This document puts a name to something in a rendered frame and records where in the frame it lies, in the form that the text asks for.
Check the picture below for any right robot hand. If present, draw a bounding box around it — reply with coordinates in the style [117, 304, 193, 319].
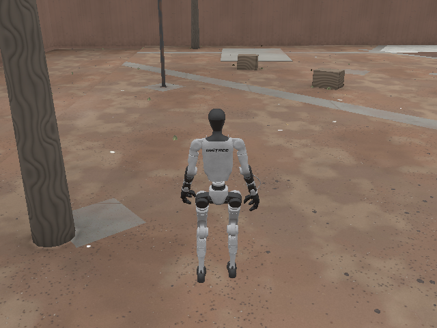
[244, 193, 259, 211]

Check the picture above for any robot torso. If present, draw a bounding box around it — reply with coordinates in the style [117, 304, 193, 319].
[201, 135, 234, 205]

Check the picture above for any left robot hand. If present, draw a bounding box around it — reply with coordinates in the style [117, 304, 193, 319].
[181, 190, 196, 204]

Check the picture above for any left robot forearm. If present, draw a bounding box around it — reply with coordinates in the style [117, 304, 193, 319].
[182, 166, 194, 192]

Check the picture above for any robot left upper arm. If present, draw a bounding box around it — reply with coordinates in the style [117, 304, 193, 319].
[187, 138, 203, 176]

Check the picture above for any robot right upper arm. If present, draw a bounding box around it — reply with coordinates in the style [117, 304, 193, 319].
[231, 138, 250, 175]

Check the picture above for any right robot forearm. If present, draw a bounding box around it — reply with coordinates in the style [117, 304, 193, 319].
[244, 165, 257, 195]

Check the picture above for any robot left shin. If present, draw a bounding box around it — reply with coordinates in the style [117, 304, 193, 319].
[197, 227, 206, 273]

